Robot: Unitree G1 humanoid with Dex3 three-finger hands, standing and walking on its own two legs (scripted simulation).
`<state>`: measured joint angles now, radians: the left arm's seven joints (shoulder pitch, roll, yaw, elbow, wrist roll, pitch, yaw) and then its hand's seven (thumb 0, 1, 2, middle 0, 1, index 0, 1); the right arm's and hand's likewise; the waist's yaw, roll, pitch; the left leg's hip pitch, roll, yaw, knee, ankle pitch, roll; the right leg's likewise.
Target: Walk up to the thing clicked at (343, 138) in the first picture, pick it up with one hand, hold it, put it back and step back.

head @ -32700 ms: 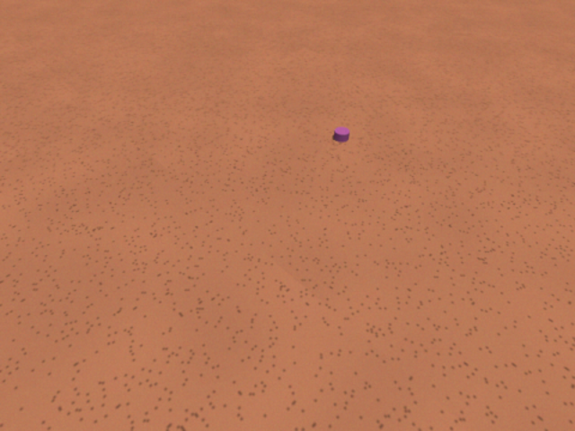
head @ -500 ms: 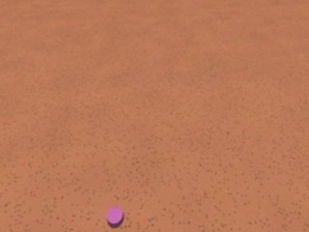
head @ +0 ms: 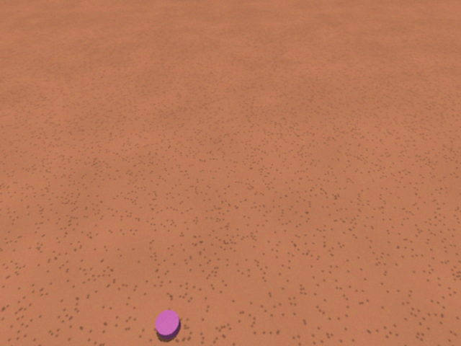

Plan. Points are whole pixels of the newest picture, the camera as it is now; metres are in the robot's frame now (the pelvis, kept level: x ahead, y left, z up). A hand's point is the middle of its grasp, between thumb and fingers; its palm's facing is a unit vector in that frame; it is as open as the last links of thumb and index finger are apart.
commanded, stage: stand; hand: left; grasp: from above
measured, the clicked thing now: (168, 324) +0.43 +0.28 -0.76
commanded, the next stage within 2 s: step back in 0.94 s
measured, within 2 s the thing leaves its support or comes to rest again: neither
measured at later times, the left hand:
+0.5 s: hand out of the picture +0.08 +0.24 -0.16, palm faces +0.01 -0.94 -0.33, open 7.4 cm
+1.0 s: hand out of the picture +0.08 +0.24 -0.16, palm faces +0.01 -0.94 -0.34, open 7.4 cm
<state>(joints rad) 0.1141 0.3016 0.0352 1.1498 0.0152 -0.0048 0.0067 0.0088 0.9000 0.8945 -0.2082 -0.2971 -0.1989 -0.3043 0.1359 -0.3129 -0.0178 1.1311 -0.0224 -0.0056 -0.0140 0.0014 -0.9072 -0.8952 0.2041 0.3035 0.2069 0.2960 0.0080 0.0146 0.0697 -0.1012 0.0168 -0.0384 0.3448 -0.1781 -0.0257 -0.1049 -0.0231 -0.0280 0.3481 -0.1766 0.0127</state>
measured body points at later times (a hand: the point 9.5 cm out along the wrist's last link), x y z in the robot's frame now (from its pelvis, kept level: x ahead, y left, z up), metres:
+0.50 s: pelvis +0.01 -0.01 +0.00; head +0.01 -0.01 +0.45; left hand +0.08 +0.29 -0.13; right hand +0.07 -0.30 -0.14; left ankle +0.01 +0.14 -0.75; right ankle +0.01 -0.13 -0.75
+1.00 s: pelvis +0.00 -0.01 +0.00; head +0.02 -0.01 +0.45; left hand +0.08 +0.29 -0.13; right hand +0.07 -0.31 -0.14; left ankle +0.01 +0.14 -0.75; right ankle +0.01 -0.13 -0.75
